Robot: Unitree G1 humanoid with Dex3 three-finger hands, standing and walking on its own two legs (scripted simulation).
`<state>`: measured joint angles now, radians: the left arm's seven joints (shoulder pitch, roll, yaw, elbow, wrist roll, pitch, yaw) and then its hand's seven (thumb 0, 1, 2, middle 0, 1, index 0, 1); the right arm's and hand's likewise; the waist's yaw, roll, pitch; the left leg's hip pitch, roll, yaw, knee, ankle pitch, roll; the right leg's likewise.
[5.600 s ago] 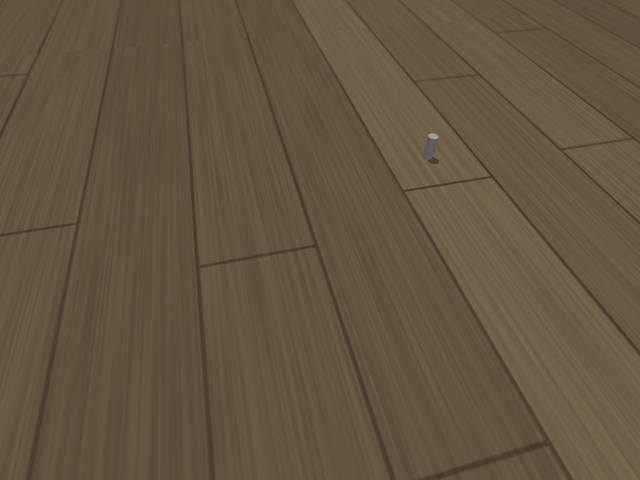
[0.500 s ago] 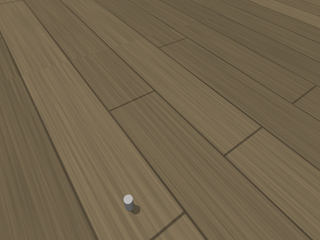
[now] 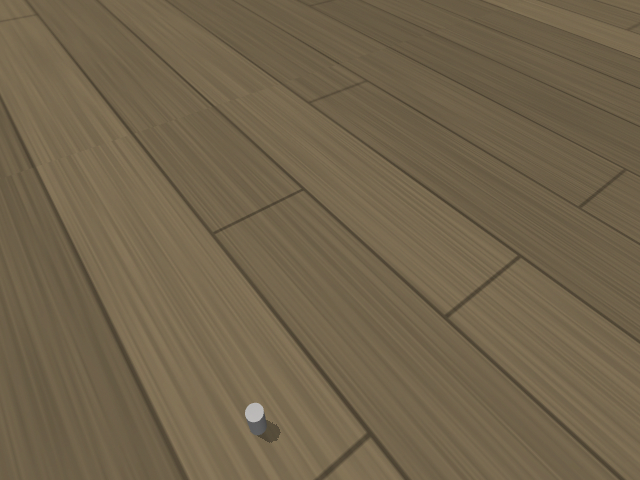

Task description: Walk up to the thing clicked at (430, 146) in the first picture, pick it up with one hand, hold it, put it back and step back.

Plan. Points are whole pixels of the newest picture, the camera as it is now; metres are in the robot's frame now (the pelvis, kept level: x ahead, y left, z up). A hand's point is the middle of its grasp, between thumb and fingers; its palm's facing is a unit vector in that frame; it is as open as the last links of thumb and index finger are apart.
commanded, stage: walk up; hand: left
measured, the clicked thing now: (256, 419) +0.40 +0.16 -0.72
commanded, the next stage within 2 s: stand in 0.68 s
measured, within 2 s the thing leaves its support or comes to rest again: neither
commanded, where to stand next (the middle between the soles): +0.04 -0.01 m, yaw +0 degrees
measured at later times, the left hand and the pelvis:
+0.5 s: hand out of the picture +0.09 +0.26 -0.16, palm faces -0.03 -0.95 -0.32, open 7.4 cm; pelvis +0.01 +0.01 +0.00, yaw +0 degrees
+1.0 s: hand out of the picture +0.08 +0.26 -0.16, palm faces -0.03 -0.94 -0.34, open 7.4 cm; pelvis +0.01 +0.01 +0.00, yaw +0 degrees
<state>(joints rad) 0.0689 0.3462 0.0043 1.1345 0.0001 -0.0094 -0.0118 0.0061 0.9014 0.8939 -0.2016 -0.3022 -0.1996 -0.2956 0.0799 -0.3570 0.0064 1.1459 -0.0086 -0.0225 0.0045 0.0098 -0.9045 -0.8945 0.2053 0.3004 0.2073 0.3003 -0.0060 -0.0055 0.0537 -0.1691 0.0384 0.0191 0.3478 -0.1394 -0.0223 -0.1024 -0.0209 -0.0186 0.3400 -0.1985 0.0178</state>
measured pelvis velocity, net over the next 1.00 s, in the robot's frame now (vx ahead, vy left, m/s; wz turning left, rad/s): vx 0.01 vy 0.01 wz -0.01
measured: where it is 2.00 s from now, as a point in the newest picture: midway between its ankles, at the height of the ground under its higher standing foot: outside the picture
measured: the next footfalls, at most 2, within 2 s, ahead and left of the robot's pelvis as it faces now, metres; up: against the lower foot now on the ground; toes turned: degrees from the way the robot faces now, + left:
none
